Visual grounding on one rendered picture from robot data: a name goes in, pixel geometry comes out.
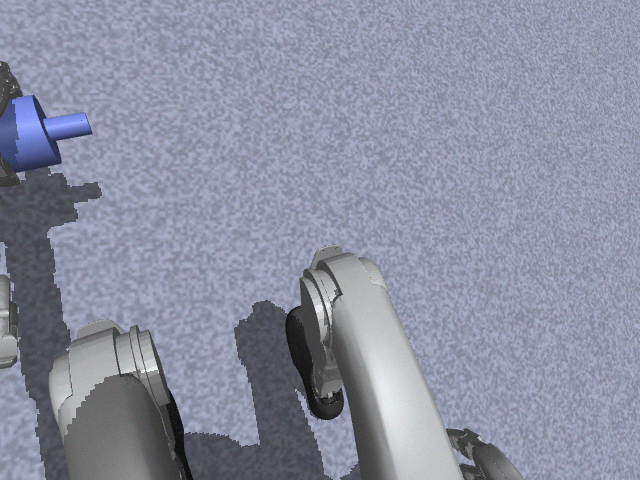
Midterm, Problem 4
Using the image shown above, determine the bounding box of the right robot hand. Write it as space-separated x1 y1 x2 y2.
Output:
446 428 524 480

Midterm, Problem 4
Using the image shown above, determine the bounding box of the bottle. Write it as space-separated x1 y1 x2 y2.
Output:
0 95 93 173

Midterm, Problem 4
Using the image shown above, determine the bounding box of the left robot foot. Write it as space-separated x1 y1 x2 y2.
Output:
166 389 193 480

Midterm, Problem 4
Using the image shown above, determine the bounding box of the right robot foot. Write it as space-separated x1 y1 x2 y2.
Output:
285 306 344 420

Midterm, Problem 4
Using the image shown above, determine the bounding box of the left robot hand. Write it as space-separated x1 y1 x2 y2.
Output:
0 61 23 187

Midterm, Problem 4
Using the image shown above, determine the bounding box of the left robot arm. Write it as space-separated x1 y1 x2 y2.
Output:
0 195 17 369

